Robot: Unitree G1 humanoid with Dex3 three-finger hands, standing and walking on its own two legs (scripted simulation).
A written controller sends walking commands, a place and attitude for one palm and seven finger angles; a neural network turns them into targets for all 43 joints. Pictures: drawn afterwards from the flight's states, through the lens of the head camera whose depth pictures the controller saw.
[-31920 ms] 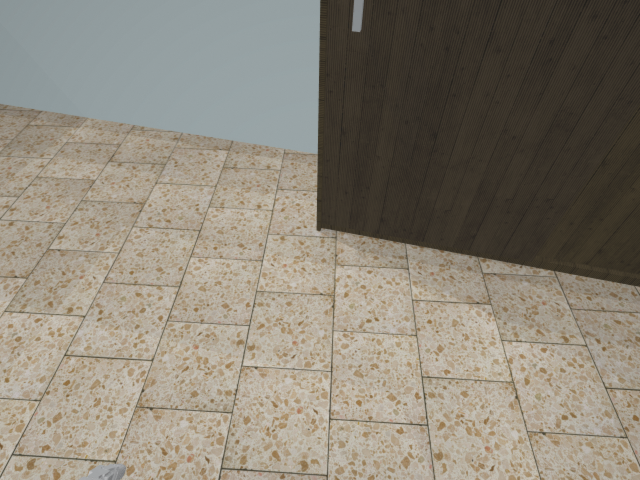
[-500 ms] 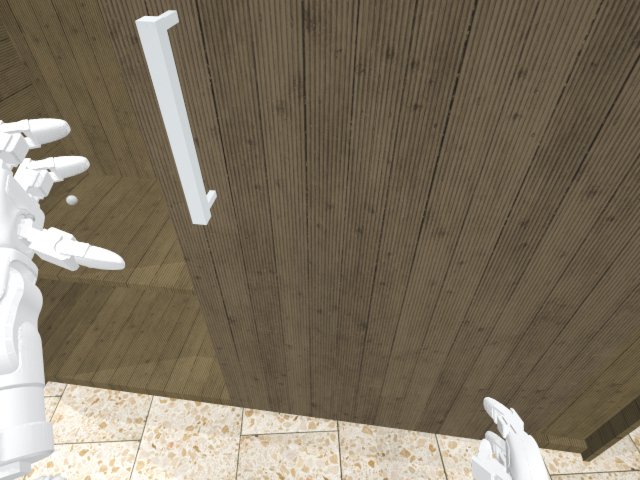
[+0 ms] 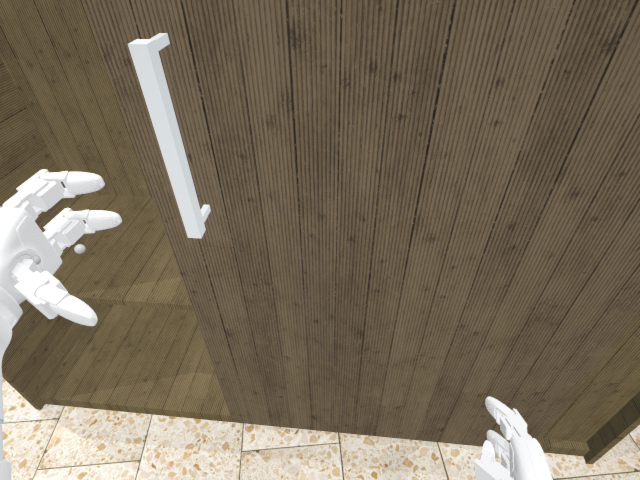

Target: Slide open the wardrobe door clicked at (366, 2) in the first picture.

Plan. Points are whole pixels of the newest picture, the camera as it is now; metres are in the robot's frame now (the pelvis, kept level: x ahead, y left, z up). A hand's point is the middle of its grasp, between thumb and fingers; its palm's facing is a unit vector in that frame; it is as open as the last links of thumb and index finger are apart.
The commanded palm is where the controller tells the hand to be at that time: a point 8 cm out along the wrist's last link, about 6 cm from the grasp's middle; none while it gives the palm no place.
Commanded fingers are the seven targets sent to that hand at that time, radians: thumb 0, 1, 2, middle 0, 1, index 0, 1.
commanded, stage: draw the hand back to the body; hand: left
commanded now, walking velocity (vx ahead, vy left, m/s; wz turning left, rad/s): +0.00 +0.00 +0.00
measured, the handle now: (180, 146) +0.46 +0.25 +0.23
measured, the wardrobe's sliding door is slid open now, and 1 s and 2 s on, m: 0.65 0.65 0.65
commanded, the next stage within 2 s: step back with the hand held close in 1.30 s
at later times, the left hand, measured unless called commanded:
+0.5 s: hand (56, 301) +0.22 +0.29 +0.19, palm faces +0.51 -0.82 -0.25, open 13.0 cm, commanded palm +0.17 +0.32 +0.19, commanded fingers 0.00 0.17 0.55 -0.22 -0.73 -0.22 -0.73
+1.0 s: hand (80, 327) +0.21 +0.27 +0.16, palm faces +0.44 -0.82 -0.35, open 8.1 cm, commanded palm +0.16 +0.31 +0.18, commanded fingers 0.00 0.90 0.90 -0.20 -0.30 -0.20 -0.30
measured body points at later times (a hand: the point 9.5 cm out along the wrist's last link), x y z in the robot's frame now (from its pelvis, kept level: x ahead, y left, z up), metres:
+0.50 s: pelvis +0.00 +0.01 +0.00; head -0.02 +0.00 +0.45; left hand +0.19 +0.33 +0.20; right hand +0.20 -0.20 -0.07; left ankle +0.04 +0.12 -0.74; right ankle +0.00 -0.11 -0.74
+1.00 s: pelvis +0.02 +0.01 +0.01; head -0.01 +0.00 +0.46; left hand +0.18 +0.31 +0.18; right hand +0.22 -0.22 -0.07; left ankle +0.04 +0.12 -0.74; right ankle +0.00 -0.11 -0.74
